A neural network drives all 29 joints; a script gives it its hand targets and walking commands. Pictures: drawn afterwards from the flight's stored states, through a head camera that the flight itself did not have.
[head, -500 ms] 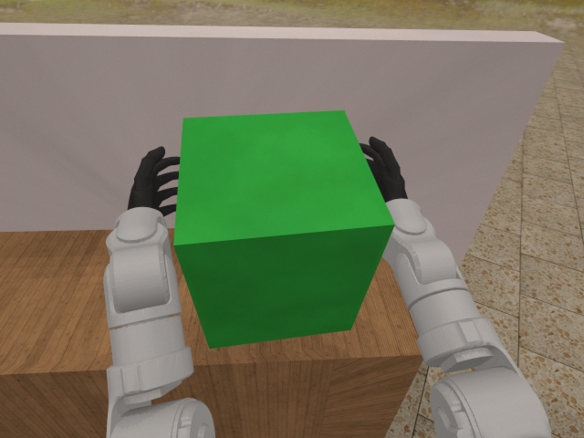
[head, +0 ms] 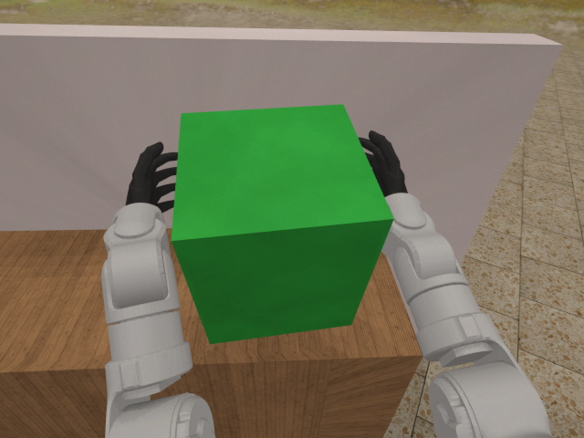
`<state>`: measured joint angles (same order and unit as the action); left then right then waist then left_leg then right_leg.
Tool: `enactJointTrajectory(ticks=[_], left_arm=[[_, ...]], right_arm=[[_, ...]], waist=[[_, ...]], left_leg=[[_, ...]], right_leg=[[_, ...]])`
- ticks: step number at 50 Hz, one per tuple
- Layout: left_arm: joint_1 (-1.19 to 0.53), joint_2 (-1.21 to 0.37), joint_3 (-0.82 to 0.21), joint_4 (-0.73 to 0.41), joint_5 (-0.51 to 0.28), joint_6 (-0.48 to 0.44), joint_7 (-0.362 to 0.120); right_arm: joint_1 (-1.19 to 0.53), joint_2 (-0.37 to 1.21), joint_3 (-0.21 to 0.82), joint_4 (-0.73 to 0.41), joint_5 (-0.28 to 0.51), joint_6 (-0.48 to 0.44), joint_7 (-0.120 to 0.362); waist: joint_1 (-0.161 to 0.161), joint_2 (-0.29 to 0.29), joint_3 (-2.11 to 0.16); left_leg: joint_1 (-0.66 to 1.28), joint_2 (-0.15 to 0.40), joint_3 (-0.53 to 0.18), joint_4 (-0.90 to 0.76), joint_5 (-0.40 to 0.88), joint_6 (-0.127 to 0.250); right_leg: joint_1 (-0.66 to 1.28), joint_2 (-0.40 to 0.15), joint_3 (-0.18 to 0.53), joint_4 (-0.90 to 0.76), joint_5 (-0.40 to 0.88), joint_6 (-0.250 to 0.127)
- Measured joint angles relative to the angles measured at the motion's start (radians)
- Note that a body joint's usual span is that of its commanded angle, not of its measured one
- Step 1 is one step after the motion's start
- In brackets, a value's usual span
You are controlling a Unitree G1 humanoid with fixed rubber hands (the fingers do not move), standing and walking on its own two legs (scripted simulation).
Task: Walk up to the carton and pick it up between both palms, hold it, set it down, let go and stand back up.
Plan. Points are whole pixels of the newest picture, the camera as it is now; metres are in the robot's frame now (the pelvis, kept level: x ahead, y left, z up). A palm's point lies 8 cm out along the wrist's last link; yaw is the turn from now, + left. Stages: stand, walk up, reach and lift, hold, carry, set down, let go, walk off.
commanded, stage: hold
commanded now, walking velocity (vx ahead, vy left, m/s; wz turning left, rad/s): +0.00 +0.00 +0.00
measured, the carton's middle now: (274, 228) +0.36 +0.01 +0.15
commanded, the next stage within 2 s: set down in 1.80 s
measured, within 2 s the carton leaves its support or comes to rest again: neither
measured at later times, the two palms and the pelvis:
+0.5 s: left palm (146, 206) +0.35 +0.17 +0.21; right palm (387, 189) +0.36 -0.14 +0.21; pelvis +0.00 +0.00 +0.00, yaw +0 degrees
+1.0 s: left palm (144, 206) +0.35 +0.17 +0.21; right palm (385, 190) +0.36 -0.13 +0.21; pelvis +0.00 +0.00 +0.00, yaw +0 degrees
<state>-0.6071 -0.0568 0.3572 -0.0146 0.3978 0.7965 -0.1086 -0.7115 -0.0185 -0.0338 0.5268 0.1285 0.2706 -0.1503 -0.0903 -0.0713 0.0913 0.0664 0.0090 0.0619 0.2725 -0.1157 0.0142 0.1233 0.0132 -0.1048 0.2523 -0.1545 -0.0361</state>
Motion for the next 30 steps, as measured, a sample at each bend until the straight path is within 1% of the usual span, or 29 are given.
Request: enactJointTrajectory(ticks=[7,14,21,26,30], left_arm=[[0.02,-0.006,-0.001,-0.017,-0.001,0.002,-0.002],[0.011,-0.002,0.002,0.001,-0.004,-0.003,-0.004],[-0.029,0.01,0.012,0.048,-0.001,-0.002,-0.006],[-0.015,0.011,0.006,0.027,-0.004,-0.008,-0.003],[0.008,-0.001,0.0,-0.005,0.002,-0.002,-0.003]], right_arm=[[0.016,-0.005,0.02,-0.013,0.009,0.002,-0.006],[0.015,0.0,0.01,-0.01,0.001,0.004,-0.008],[-0.024,0.006,-0.018,0.031,-0.015,0.008,-0.001],[-0.021,0.006,-0.015,0.021,-0.003,0.001,-0.001],[0.0,-0.005,0.011,-0.001,0.004,0.001,-0.003]], waist=[[0.0,0.006,0.001],[0.007,0.0,-0.005],[0.009,-0.008,-0.006],[0.001,-0.003,-0.011],[-0.001,0.003,-0.005]], left_leg=[[0.007,0.001,0.003,0.0,-0.001,-0.001],[0.003,0.002,0.003,0.001,0.001,-0.002],[-0.007,-0.001,0.001,-0.008,0.011,-0.002],[-0.015,0.0,0.002,-0.009,0.01,-0.001],[-0.003,0.001,0.005,-0.004,0.002,0.0]], right_leg=[[0.004,0.001,0.003,0.003,-0.002,0.0],[-0.004,0.001,0.003,0.012,-0.004,-0.002],[-0.018,-0.001,-0.001,0.015,-0.002,-0.002],[-0.022,0.0,0.0,0.005,0.002,-0.002],[-0.006,0.001,0.003,-0.003,0.003,0.0]])
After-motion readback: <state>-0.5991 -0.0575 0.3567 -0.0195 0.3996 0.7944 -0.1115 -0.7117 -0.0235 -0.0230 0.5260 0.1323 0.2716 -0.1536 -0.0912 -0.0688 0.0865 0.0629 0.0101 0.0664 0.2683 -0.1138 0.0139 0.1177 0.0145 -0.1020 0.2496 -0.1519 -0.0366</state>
